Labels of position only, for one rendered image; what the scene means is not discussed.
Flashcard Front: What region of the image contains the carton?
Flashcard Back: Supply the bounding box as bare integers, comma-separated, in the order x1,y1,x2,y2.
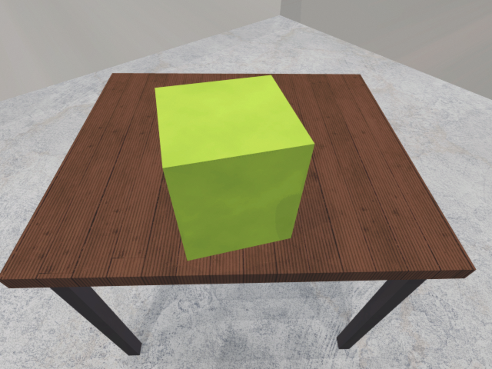
155,75,314,261

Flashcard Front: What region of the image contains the table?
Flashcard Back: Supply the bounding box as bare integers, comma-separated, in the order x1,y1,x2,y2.
0,73,476,356

